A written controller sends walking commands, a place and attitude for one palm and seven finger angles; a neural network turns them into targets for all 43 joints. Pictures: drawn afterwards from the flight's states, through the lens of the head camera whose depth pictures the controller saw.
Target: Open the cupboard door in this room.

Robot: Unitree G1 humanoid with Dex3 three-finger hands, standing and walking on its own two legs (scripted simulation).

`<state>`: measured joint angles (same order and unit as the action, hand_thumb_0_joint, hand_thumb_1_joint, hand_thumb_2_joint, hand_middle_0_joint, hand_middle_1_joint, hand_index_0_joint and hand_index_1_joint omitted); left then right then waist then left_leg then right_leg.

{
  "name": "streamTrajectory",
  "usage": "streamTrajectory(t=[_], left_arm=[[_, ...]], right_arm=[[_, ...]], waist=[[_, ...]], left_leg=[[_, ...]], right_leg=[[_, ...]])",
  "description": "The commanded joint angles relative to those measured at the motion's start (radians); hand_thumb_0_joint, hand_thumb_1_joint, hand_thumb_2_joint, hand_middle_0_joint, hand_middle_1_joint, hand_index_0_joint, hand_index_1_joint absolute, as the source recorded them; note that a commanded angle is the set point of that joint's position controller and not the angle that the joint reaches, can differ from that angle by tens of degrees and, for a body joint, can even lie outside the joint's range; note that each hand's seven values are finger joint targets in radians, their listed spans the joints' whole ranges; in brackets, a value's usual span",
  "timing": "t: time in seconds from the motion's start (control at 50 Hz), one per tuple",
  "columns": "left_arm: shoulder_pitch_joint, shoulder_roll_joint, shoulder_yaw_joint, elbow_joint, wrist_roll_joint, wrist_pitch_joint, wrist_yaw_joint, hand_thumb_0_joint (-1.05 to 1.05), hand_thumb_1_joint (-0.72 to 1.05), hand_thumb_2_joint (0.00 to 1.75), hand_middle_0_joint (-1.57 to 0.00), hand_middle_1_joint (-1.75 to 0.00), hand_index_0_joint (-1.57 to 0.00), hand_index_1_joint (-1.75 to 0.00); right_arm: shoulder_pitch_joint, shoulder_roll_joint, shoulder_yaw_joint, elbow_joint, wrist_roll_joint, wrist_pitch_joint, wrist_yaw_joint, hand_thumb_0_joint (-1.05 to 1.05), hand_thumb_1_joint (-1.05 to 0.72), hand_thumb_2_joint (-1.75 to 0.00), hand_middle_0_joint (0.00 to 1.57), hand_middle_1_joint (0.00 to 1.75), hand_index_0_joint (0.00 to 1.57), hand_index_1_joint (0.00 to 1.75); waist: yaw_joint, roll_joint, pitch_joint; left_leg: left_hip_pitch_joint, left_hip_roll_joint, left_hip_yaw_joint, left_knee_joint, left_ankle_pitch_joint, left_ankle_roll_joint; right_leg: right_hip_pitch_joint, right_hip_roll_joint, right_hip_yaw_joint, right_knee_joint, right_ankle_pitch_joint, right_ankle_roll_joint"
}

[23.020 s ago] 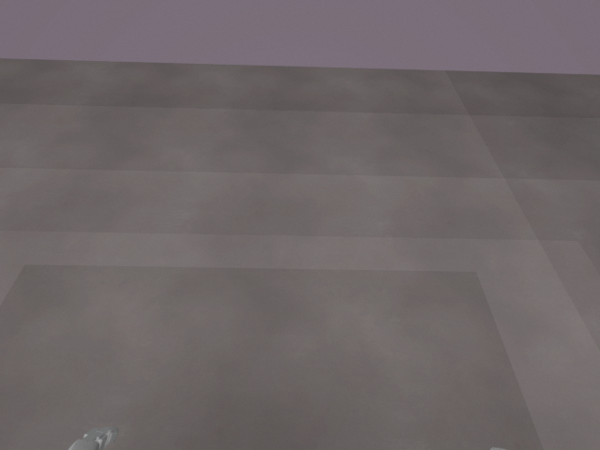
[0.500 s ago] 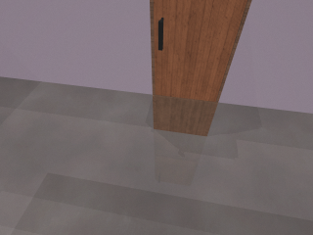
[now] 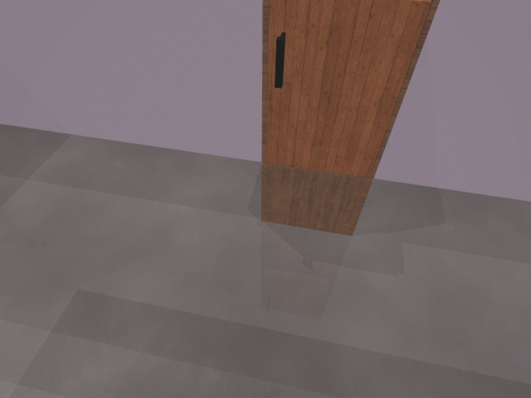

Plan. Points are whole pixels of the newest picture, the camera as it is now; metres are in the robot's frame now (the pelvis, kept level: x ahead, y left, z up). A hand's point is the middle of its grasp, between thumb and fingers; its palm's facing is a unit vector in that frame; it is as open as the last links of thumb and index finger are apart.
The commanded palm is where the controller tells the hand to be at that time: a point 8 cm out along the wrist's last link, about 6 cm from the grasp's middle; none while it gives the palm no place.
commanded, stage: look at it before walking up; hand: left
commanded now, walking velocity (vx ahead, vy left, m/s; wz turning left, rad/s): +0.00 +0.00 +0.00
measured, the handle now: (280, 60) +0.96 +0.02 +0.05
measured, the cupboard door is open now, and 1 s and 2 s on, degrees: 0 0 0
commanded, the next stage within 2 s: turn to face it in 0.32 s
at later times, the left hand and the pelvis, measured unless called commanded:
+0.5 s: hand out of the picture -0.02 +0.18 -0.18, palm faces +0.03 -0.98 -0.17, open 7.4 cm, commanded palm none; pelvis +0.00 +0.02 +0.00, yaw -1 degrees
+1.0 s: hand out of the picture +0.05 +0.17 -0.18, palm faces -0.09 -0.97 -0.23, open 7.4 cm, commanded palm none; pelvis +0.01 -0.01 -0.02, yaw -7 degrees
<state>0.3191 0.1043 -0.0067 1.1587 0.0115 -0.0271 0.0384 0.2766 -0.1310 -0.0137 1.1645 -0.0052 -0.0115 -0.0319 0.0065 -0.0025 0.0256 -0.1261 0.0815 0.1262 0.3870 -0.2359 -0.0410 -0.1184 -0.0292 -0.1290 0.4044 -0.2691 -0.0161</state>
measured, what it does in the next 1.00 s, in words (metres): stands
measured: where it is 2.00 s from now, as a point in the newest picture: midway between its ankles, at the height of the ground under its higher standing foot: (295, 383)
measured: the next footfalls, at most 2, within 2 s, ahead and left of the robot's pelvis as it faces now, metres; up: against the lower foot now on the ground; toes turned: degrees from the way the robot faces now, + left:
left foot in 1.46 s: +0.30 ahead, +0.06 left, +0.00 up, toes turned +1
right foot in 1.92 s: +0.41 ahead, -0.23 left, +0.00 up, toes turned -18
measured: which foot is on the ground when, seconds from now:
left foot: down 0.00-1.00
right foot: down 0.00-1.00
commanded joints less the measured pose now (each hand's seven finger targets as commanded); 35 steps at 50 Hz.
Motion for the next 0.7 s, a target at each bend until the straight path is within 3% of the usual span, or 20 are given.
streamTrajectory(t=[0.0, 0.3, 0.42, 0.54, 0.68], left_arm=[[0.075, 0.104, 0.016, -0.019, -0.003, -0.006, 0.008, 0.0, 0.9, 0.9, -0.2, -0.3, -0.2, -0.3], [0.06, 0.117, 0.019, -0.031, -0.003, -0.004, 0.007, 0.0, 0.9, 0.9, -0.2, -0.3, -0.2, -0.3], [0.059, 0.123, 0.02, -0.034, -0.002, -0.005, 0.006, 0.0, 0.9, 0.9, -0.2, -0.3, -0.2, -0.3], [0.038, 0.122, 0.032, -0.043, 0.0, 0.015, 0.003, 0.0, 0.9, 0.9, -0.2, -0.3, -0.2, -0.3], [0.013, 0.129, 0.05, -0.068, 0.007, 0.027, -0.006, 0.0, 0.9, 0.9, -0.2, -0.3, -0.2, -0.3]], right_arm=[[0.077, -0.068, -0.007, -0.016, -0.002, -0.01, -0.006, 0.0, -0.9, -0.9, 0.2, 0.3, 0.2, 0.3], [0.088, -0.077, -0.011, -0.017, -0.001, -0.014, -0.002, 0.0, -0.9, -0.9, 0.2, 0.3, 0.2, 0.3], [0.087, -0.083, -0.014, -0.019, -0.001, -0.018, -0.003, 0.0, -0.9, -0.9, 0.2, 0.3, 0.2, 0.3], [0.081, -0.082, -0.023, -0.027, -0.002, -0.005, -0.008, 0.0, -0.9, -0.9, 0.2, 0.3, 0.2, 0.3], [0.056, -0.103, -0.043, -0.052, -0.004, -0.002, -0.009, 0.0, -0.9, -0.9, 0.2, 0.3, 0.2, 0.3]], waist=[[-0.006, 0.0, 0.052], [-0.004, -0.01, 0.073], [-0.005, -0.003, 0.046], [-0.009, 0.014, 0.077], [-0.009, 0.02, 0.035]], left_leg=[[0.001, 0.061, -0.066, -0.047, 0.181, 0.04], [-0.014, 0.061, -0.072, -0.067, 0.161, 0.047], [-0.002, 0.062, -0.072, -0.063, 0.174, 0.05], [-0.017, 0.074, -0.046, -0.029, 0.135, 0.047], [-0.029, 0.105, -0.045, 0.003, 0.097, 0.063]], right_leg=[[-0.048, -0.111, 0.102, -0.081, 0.275, -0.001], [-0.05, -0.109, 0.097, -0.086, 0.214, 0.003], [-0.042, -0.109, 0.103, -0.081, 0.228, 0.003], [-0.101, -0.097, 0.127, -0.045, 0.218, 0.001], [-0.145, -0.077, 0.141, 0.037, 0.208, -0.002]])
